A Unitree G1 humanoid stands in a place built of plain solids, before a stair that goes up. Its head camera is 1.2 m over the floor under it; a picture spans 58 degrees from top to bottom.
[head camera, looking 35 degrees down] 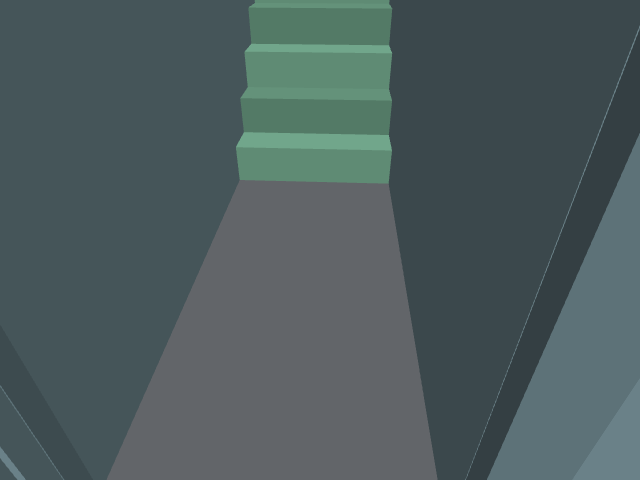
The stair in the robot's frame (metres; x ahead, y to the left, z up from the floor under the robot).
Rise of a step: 0.21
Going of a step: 0.23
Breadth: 0.99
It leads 3 degrees to the right of straight ahead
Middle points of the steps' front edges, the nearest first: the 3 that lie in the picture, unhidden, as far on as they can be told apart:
2.32 0.04 0.21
2.55 0.03 0.42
2.78 0.01 0.63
